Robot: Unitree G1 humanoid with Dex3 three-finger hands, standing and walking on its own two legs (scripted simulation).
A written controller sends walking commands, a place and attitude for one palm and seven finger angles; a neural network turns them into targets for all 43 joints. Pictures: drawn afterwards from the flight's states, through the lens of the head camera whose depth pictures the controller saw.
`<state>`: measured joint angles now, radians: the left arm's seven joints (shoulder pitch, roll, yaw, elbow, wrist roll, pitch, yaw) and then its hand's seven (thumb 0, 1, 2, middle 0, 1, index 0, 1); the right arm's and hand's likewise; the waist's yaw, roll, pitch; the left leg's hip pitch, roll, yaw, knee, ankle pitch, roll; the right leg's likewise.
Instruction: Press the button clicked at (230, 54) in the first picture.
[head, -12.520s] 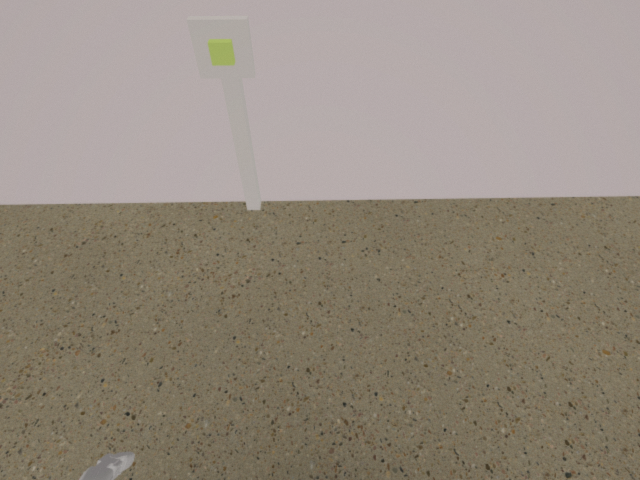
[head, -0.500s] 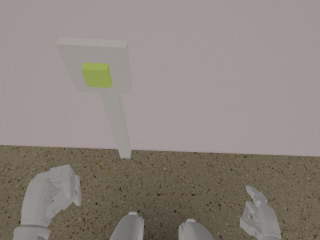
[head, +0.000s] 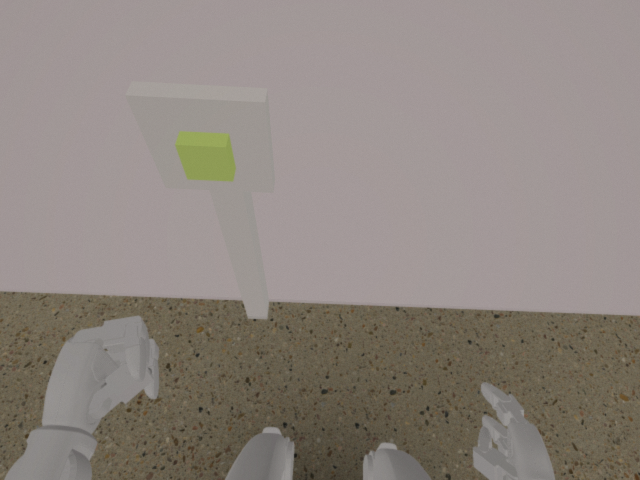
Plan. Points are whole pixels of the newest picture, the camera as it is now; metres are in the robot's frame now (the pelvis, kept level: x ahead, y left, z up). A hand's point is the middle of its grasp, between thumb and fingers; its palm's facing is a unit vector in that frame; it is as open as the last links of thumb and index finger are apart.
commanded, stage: raise the hand and make a fist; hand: left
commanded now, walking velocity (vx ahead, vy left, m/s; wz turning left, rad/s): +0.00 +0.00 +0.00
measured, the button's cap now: (207, 155) +0.54 +0.20 +0.05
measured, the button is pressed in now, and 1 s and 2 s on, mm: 0 0 0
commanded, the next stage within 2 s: aim a knuckle at the button in 0.32 s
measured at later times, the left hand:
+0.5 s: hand (152, 370) +0.23 +0.20 +0.05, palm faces +0.06 -1.00 -0.06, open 3.1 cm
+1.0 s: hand (190, 304) +0.31 +0.18 +0.03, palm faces +0.03 -1.00 -0.03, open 3.1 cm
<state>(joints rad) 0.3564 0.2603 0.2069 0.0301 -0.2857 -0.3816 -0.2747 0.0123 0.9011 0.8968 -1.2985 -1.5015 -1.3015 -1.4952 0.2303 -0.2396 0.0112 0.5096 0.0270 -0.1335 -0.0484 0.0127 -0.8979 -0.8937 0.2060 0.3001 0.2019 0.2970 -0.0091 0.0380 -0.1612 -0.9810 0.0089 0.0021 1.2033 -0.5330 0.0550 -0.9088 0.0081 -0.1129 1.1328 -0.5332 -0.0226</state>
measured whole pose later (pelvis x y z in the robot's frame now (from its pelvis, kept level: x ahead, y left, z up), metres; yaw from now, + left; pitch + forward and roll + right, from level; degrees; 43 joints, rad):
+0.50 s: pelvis +0.00 -0.01 +0.00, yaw +0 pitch +18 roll -3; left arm 0.38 0.25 0.21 0.01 -0.29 -0.44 -0.24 0.01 0.90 0.90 -1.30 -1.50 -1.30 -1.49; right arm 0.23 -0.23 0.01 0.51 0.02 -0.14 -0.05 0.01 -0.90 -0.89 0.21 0.30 0.20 0.30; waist -0.01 0.03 -0.17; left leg -0.98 0.01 0.00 1.20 -0.53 0.04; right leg -0.91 0.01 -0.12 1.14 -0.54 -0.04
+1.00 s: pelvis +0.00 -0.02 +0.00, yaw +0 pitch +20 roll -2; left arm 0.01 0.26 0.23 0.31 -0.26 -0.39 -0.23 0.01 0.90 0.90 -1.30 -1.50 -1.30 -1.50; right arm 0.25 -0.26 0.01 0.56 0.02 -0.11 -0.04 0.01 -0.90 -0.89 0.21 0.30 0.20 0.30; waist -0.03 0.03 -0.17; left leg -1.01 0.02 0.01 1.20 -0.53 0.03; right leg -0.96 0.02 -0.10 1.16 -0.54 -0.05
